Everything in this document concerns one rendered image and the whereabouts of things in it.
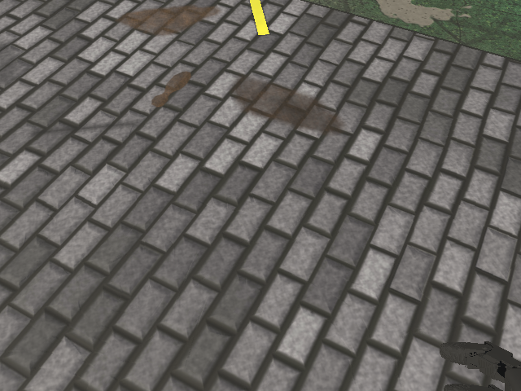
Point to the right robot hand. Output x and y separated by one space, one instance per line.
489 358

